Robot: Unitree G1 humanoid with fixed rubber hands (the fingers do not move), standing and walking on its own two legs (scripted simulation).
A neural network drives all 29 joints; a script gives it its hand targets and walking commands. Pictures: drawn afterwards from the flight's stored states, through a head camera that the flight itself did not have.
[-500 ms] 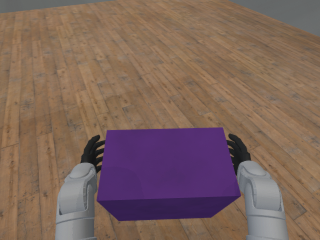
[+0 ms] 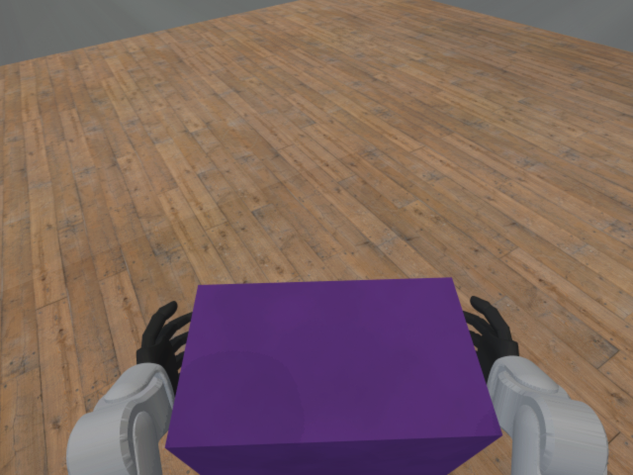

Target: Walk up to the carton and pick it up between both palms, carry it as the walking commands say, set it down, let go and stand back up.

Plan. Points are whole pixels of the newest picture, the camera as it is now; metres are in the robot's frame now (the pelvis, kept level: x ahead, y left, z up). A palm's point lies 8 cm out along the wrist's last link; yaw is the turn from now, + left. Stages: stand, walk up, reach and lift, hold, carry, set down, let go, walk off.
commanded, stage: carry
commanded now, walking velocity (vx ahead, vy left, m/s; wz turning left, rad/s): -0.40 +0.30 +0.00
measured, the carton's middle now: (327, 395) +0.22 +0.00 +0.02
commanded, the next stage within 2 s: none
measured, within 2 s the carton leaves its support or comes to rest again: neither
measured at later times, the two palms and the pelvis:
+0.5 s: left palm out of the picture +0.04 +0.36 +0.09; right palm out of the picture +0.04 -0.01 +0.08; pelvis -0.19 +0.16 +0.00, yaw -1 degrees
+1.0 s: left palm out of the picture -0.16 +0.54 +0.07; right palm out of the picture -0.16 +0.17 +0.08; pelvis -0.39 +0.34 +0.00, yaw -1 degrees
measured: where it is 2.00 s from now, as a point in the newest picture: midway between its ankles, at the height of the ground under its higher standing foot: outside the picture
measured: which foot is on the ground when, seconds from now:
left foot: up 0.00-0.22, down 0.24-0.52, up 0.54-0.88, down 0.90-1.00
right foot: down 0.00-0.24, up 0.26-0.50, down 0.52-0.88, up 0.90-1.00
